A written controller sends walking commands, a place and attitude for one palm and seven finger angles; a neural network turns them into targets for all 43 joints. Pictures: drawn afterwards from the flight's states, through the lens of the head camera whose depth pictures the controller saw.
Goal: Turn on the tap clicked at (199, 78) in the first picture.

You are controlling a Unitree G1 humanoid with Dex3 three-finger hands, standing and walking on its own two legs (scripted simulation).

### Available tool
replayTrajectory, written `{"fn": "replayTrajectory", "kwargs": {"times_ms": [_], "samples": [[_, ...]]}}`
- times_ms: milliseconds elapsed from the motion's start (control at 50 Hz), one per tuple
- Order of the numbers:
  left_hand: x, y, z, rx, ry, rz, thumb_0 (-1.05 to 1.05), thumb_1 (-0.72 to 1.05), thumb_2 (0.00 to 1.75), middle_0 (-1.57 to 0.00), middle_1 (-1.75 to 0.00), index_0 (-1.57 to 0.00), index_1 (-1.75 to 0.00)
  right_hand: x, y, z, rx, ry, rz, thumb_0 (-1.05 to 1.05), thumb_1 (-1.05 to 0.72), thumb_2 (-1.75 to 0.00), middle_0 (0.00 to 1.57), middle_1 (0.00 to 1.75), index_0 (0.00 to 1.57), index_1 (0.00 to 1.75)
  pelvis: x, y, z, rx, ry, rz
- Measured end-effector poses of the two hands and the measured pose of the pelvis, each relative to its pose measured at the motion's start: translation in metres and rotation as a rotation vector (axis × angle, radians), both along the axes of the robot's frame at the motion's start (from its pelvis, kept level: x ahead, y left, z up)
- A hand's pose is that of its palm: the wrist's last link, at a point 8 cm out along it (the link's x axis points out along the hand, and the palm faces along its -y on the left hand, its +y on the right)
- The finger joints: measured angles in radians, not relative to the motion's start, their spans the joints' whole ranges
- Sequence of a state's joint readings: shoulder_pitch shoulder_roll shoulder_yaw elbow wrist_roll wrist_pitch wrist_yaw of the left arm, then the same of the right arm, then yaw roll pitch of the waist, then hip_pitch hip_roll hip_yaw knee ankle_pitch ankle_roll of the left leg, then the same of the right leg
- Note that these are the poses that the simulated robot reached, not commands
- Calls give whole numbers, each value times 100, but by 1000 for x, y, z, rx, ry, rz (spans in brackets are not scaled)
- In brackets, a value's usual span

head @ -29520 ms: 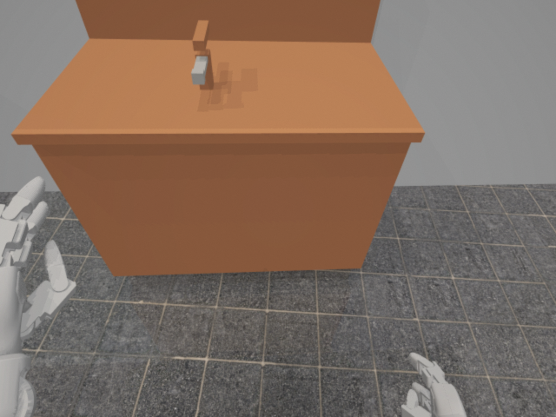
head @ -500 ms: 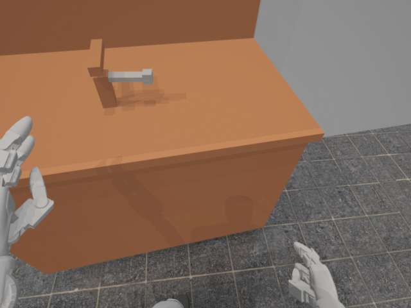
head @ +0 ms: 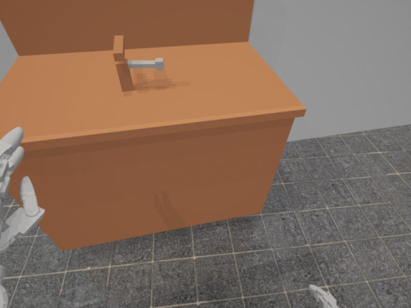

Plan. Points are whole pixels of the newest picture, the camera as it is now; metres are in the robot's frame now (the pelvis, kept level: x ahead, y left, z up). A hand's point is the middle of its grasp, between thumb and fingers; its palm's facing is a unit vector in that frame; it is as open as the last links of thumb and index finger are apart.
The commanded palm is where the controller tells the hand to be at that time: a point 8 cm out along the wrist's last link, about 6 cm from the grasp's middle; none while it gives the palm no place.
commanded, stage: stop stepping back and stand still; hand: left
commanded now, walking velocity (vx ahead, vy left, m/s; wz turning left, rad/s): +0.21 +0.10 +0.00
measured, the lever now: (159, 64) +0.80 +0.18 +0.11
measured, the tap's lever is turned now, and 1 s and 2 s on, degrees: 81 81 81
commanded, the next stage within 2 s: stand and check the lever's angle in 0.72 s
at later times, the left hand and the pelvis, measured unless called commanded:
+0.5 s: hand (10, 284) +0.12 +0.23 +0.17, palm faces +0.41 -0.84 -0.36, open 7.4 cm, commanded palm +0.07 +0.27 +0.20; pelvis -0.09 -0.01 +0.00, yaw +2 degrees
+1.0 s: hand out of the picture +0.12 +0.24 +0.18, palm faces +0.42 -0.84 -0.34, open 7.4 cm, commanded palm +0.07 +0.29 +0.20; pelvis -0.08 +0.00 +0.01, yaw +2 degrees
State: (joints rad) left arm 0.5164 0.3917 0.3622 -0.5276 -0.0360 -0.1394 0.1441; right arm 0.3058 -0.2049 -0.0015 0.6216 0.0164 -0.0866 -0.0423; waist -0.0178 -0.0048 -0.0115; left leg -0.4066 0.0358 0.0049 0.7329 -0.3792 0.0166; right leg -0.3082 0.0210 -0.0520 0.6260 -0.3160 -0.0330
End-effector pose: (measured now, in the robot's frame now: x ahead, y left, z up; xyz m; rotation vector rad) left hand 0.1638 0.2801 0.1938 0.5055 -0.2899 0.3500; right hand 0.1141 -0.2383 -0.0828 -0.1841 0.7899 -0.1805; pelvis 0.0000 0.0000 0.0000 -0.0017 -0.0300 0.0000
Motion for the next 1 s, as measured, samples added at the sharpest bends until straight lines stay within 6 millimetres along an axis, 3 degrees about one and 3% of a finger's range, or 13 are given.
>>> {"fn": "replayTrajectory", "kwargs": {"times_ms": [60,220,320,400,500,560,680,760,900,1000], "samples": [[-19,-3,-4,-62,-25,5,1,89,90,-21,-30,-21,-30,-13,-2,-8,-2,39,20,1,-90,-90,20,30,21,30,-19,-2,-1,-19,-27,12],[-44,-7,-3,-123,-50,-47,1,89,90,-21,-30,-21,-30,-36,-1,23,-58,-75,-9,1,-90,-90,20,30,21,30,-50,3,7,5,11,-24],[-50,2,5,-60,-74,-41,1,89,90,-22,-30,-21,-30,-50,3,29,-33,-157,-40,1,-90,-90,20,30,20,30,-70,4,5,22,-19,-30],[-61,2,4,-77,-22,-1,1,89,90,-21,-30,-21,-30,-66,6,23,12,-115,-25,1,-90,-90,20,30,20,30,-74,-2,13,-1,-19,-5],[-89,-10,-7,-69,-15,13,1,89,90,-21,-30,-21,-30,-73,-3,-3,-2,-24,46,1,-90,-90,20,30,21,30,-86,-10,-2,-18,-26,27],[-100,-11,-8,-106,-26,14,1,89,90,-21,-30,-21,-30,-77,-7,-2,-23,25,51,1,-90,-90,20,30,21,30,-91,-9,3,-13,-27,24],[-96,0,0,-90,-89,9,1,89,90,-22,-30,-21,-30,-70,-6,12,-88,-69,24,1,-90,-90,20,30,21,30,-96,1,-2,-12,-18,12],[-83,4,6,-61,-79,26,1,89,90,-21,-30,-21,-30,-67,3,17,-25,-112,2,1,-90,-90,20,30,20,30,-96,-2,4,8,-27,12],[-88,-9,-3,-71,-1,9,1,89,90,-21,-30,-21,-30,-60,9,5,18,-44,64,1,-90,-90,20,30,21,30,-88,-6,5,-12,-20,36],[-89,0,0,-90,-17,22,1,88,90,-22,-30,-21,-30,-53,9,12,-33,-19,64,1,-90,-90,20,30,21,30,-79,3,9,-14,-12,33]]}}
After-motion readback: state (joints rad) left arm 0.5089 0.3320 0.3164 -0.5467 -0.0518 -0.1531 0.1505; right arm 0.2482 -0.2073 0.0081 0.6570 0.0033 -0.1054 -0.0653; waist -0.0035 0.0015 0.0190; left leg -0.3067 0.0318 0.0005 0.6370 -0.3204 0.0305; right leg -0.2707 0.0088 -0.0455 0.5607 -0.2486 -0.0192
